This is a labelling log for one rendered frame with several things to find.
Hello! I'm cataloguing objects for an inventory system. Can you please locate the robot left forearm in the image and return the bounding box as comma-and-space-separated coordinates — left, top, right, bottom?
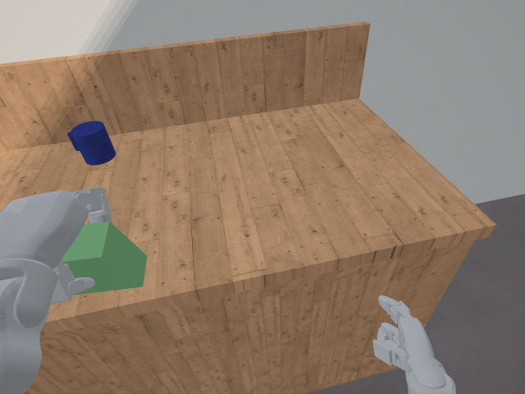
0, 258, 58, 394

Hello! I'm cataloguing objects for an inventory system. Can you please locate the robot right forearm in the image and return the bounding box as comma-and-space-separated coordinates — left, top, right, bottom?
405, 355, 456, 394

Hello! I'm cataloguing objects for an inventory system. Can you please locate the left robot hand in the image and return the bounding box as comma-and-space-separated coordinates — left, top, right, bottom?
0, 188, 112, 304

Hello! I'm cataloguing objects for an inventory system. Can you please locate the right robot hand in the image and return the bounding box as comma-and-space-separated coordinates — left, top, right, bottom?
373, 295, 435, 371

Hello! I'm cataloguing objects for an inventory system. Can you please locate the sponge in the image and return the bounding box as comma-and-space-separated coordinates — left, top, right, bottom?
62, 221, 147, 295

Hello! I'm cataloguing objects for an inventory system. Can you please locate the table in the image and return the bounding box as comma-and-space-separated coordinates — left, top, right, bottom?
0, 21, 497, 394

